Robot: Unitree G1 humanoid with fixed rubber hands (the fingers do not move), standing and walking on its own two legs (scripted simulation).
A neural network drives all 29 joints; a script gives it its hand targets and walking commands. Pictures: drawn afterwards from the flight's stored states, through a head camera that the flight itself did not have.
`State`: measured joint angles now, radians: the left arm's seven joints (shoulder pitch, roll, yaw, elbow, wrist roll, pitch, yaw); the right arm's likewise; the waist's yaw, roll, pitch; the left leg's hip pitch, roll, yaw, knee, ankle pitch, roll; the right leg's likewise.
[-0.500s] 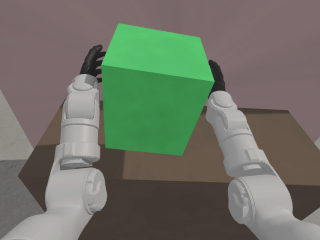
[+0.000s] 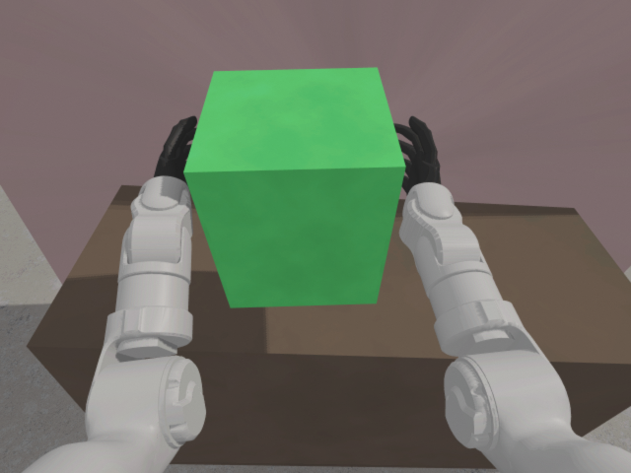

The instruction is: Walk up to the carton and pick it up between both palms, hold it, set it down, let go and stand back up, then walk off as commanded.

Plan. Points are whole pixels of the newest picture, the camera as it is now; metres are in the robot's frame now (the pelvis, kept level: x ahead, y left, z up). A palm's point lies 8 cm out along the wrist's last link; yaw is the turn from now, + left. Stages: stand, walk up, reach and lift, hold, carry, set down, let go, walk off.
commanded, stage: set down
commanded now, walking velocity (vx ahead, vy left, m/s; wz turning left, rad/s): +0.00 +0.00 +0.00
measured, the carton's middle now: (299, 194) +0.43 +0.04 +0.15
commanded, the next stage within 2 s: none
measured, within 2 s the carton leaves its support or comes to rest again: neither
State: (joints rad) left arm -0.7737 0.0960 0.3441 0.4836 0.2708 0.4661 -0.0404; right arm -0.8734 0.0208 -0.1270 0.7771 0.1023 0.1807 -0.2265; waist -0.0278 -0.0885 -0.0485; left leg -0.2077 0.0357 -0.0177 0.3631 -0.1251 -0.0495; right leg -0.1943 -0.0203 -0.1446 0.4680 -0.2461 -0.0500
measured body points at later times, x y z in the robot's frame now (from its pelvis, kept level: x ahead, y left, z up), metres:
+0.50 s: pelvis +0.01 +0.00 +0.00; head +0.00 +0.03 +0.45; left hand +0.43 +0.19 +0.16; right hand +0.43 -0.11 +0.17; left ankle +0.05 +0.16 -0.74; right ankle +0.01 -0.08 -0.74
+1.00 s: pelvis +0.03 +0.00 +0.00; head +0.04 +0.03 +0.45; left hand +0.45 +0.19 +0.12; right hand +0.45 -0.11 +0.13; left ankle +0.05 +0.16 -0.74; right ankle +0.01 -0.08 -0.74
